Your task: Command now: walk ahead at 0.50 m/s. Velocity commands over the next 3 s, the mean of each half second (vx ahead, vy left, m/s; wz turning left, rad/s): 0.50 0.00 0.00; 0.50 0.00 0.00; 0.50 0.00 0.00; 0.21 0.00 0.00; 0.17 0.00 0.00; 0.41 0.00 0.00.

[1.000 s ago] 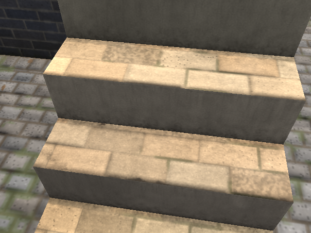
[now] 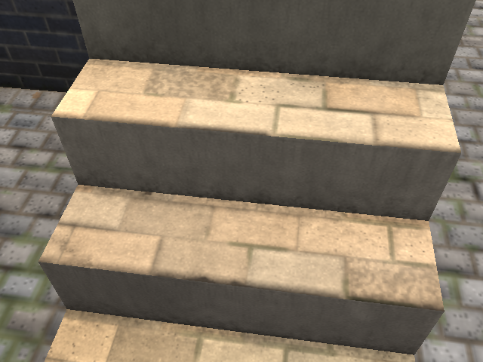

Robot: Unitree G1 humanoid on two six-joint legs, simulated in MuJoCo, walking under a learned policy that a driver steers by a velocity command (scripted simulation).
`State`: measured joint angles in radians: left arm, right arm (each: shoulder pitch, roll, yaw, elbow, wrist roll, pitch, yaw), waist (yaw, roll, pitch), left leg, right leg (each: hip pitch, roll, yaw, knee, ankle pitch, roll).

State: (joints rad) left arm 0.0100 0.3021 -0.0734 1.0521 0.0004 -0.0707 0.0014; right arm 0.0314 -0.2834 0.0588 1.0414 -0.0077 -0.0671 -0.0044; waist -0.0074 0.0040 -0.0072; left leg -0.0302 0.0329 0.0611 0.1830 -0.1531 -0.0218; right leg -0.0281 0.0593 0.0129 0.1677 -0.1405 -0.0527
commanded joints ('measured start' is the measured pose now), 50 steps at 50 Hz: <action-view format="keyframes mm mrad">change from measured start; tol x2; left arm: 1 -72 134 24 -53 -1 -12 3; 50 -73 143 27 -56 -1 -12 2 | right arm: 1 -66 -122 -22 -52 1 -12 -3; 50 -67 -120 -26 -52 0 -11 -4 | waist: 1 1 0 -83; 50 0 3 -79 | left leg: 1 33 129 -88 5 221 15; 50 39 134 -85 1 205 7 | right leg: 1 14 -187 114 10 310 14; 50 14 -183 124 2 312 10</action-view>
